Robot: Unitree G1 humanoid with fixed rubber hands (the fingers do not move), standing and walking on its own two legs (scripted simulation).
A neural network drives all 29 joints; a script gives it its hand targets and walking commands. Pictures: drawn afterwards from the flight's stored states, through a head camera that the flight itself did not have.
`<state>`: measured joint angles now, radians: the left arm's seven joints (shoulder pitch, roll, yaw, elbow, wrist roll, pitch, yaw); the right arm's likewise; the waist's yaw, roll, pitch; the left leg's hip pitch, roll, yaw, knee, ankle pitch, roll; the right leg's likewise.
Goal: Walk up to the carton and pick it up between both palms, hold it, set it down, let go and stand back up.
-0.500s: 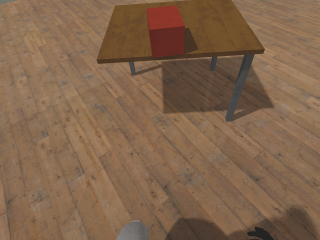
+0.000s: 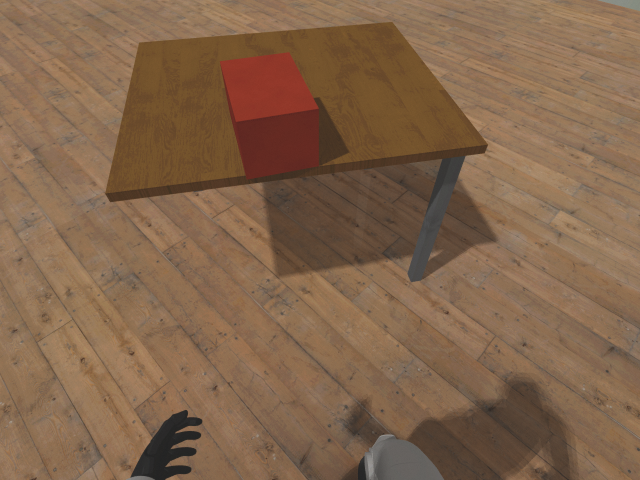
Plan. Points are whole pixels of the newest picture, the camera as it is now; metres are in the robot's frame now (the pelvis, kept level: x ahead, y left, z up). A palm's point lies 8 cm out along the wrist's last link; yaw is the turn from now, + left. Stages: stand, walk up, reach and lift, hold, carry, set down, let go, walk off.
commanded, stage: walk up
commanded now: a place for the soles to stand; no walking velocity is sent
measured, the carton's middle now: (268, 113) +0.89 +0.05 -0.05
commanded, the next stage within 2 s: none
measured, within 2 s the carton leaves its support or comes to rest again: neither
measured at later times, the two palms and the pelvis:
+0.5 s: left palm out of the picture +0.15 +0.26 -0.14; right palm (444, 309) +0.37 -0.23 -0.11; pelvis +0.21 +0.00 -0.02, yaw +5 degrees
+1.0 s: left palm (207, 289) +0.45 +0.18 -0.11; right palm (480, 298) +0.40 -0.31 -0.14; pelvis +0.36 -0.07 -0.01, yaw +6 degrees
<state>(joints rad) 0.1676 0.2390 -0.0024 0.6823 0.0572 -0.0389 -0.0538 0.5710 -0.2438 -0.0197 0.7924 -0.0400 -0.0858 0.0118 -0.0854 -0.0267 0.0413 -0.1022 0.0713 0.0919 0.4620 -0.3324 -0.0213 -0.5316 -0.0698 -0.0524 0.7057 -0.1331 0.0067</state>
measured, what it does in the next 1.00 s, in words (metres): walks ahead: right foot, then left foot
